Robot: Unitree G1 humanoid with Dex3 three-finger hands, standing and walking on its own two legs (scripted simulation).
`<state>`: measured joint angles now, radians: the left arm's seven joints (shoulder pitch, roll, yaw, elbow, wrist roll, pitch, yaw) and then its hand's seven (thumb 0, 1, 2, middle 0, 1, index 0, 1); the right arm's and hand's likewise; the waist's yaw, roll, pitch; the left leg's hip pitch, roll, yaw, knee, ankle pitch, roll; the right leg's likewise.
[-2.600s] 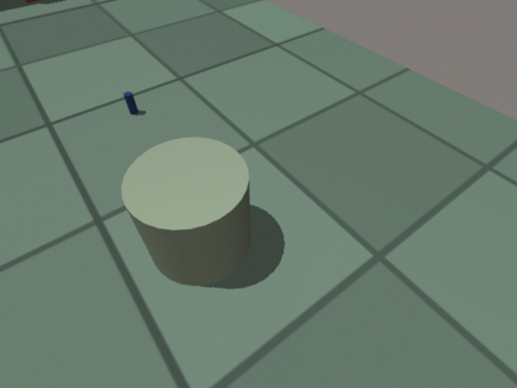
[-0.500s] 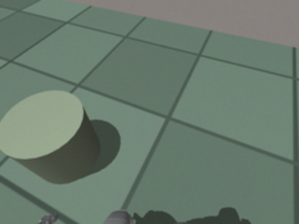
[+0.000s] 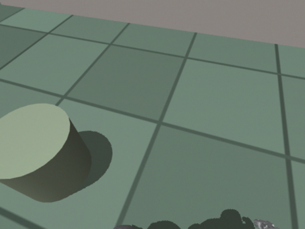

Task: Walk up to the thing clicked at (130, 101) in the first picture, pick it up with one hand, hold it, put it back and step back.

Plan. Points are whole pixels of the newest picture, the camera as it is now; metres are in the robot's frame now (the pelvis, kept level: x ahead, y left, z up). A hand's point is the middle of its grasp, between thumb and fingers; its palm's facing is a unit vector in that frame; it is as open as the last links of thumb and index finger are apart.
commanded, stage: walk up
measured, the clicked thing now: out of the picture +1.10 +1.71 -0.69
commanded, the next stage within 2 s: stand in 0.68 s
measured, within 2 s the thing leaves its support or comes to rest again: neither
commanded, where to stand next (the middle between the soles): +0.08 +0.03 m, yaw -1 degrees
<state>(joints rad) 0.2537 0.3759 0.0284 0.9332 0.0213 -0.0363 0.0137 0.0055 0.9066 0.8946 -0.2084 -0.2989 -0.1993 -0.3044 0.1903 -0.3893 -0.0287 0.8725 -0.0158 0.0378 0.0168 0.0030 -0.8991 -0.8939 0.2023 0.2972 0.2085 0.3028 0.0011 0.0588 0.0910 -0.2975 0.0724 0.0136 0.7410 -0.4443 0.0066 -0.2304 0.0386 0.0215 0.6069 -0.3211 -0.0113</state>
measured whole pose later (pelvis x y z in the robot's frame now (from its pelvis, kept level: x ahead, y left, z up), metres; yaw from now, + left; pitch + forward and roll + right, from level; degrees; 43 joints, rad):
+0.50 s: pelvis +0.00 +0.02 +0.01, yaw -3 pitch -3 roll +0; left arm 0.12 0.36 0.00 1.05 0.00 -0.03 0.00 0.01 0.91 0.89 -0.21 -0.30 -0.20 -0.30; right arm 0.13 -0.36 -0.01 1.06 0.00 0.00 0.03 0.00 -0.90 -0.89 0.20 0.30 0.21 0.30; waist -0.01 -0.01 0.05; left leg -0.17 0.04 0.02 0.48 -0.25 -0.02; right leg -0.18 0.00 0.09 0.48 -0.25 0.03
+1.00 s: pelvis -0.01 +0.02 +0.02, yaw -2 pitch -3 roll +0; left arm 0.10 0.36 0.00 1.14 0.00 -0.01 0.00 0.00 0.91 0.89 -0.21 -0.30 -0.20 -0.30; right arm 0.09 -0.36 -0.01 1.14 -0.01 0.00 0.02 0.00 -0.90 -0.89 0.20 0.30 0.21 0.30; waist -0.01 0.01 0.05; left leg -0.13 0.04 0.01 0.35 -0.17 -0.03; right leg -0.13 -0.01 0.07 0.35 -0.17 0.03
